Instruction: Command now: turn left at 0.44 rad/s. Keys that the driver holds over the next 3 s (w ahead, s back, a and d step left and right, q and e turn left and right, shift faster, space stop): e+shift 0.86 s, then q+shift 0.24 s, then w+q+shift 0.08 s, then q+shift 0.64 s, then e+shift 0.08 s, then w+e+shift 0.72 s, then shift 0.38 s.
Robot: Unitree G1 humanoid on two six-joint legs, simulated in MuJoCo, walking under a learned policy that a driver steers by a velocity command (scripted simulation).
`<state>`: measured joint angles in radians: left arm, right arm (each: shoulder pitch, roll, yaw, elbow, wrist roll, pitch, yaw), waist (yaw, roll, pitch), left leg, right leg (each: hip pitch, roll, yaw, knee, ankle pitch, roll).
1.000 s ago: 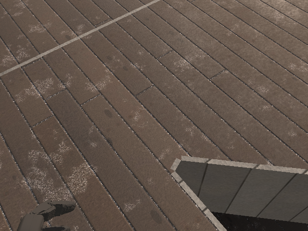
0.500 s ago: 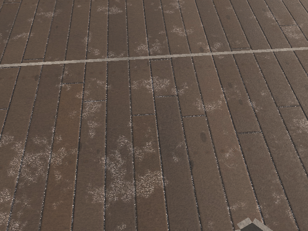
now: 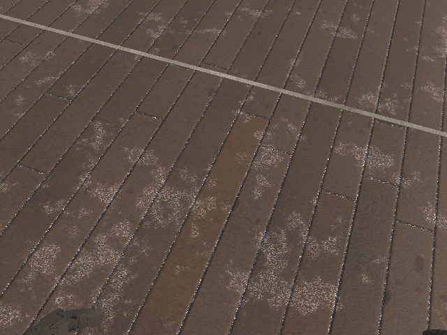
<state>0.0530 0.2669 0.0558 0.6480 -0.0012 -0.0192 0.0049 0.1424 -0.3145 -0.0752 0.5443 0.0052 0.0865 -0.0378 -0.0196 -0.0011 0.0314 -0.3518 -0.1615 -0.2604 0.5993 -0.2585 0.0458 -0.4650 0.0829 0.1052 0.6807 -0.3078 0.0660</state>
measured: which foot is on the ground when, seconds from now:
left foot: down 0.00-0.62, up 0.64-1.00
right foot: up 0.00-0.02, down 0.04-0.32, up 0.34-0.60, down 0.62-1.00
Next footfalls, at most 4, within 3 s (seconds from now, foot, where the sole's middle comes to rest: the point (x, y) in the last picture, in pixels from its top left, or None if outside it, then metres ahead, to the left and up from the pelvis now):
0.04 right None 0.10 -0.11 -0.77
0.62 right None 0.08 -0.17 -0.77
1.04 left None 0.24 0.00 -0.77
1.38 right None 0.13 -0.19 -0.77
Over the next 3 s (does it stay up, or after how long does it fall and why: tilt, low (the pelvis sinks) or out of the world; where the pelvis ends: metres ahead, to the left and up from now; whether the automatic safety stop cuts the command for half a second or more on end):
stays up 0.83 -0.26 0.01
